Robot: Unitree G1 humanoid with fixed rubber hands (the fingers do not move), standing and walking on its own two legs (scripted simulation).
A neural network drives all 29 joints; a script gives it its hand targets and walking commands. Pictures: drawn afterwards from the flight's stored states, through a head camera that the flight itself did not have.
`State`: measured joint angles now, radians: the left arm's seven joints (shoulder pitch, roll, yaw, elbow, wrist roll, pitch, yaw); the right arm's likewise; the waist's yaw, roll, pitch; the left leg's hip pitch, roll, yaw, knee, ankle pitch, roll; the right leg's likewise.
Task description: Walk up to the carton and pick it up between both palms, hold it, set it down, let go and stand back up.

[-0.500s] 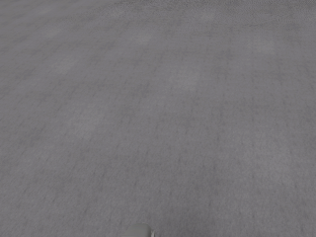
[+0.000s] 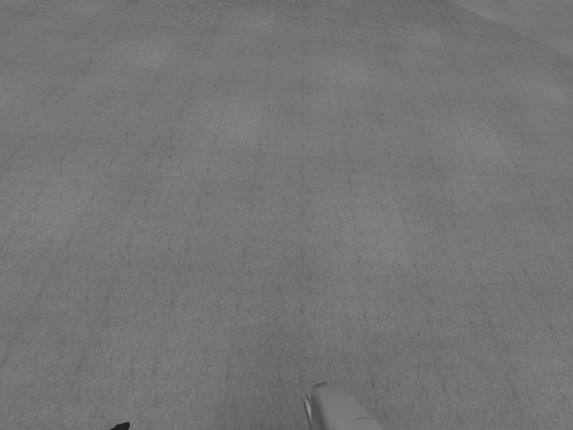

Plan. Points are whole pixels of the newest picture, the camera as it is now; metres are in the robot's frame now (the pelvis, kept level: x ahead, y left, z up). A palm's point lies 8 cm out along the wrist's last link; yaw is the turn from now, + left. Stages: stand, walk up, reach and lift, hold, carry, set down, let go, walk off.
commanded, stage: walk up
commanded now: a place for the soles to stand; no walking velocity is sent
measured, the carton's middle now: out of the picture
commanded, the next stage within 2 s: none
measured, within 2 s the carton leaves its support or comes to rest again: neither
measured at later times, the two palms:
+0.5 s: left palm out of the picture -0.14 +0.21 -0.12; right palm out of the picture -0.12 -0.34 -0.13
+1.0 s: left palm (219, 411) +0.17 +0.11 -0.13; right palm out of the picture -0.15 -0.33 -0.11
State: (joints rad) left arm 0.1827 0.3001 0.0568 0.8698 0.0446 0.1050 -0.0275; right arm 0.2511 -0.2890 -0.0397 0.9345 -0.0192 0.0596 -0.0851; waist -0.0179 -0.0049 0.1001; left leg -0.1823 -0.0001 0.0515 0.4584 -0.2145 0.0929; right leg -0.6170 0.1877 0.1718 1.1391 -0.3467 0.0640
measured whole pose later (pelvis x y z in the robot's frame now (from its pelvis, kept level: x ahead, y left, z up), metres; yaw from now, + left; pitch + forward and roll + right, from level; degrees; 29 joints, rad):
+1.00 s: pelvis -0.02 -0.09 +0.00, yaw -44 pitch -2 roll +0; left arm 0.35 0.30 0.07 0.94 0.04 0.01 -0.02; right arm 0.26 -0.24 -0.02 0.81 -0.04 -0.01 -0.05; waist 0.00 -0.02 0.07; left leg -0.12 0.02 0.20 0.41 -0.26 0.05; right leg -0.47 -0.01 0.07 1.01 -0.30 0.02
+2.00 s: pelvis +0.00 -0.03 -0.02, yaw -100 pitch +0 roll +1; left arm 0.30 0.29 0.02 0.88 0.00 0.01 -0.05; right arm 0.31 -0.35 -0.04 0.80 -0.09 0.03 0.01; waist -0.02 0.03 0.03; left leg -0.30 0.22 0.35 0.70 -0.50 0.03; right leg -0.25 -0.04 -0.05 0.60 -0.36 0.01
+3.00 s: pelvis +0.00 -0.10 -0.02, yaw -141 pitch +0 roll +2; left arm 0.28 0.21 0.04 0.77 0.01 0.03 0.03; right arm 0.22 -0.30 -0.02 0.80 -0.02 0.08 -0.01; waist 0.02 0.04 0.11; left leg -0.48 0.04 0.07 1.02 -0.54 0.00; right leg -0.35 0.05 0.09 0.63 -0.27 -0.04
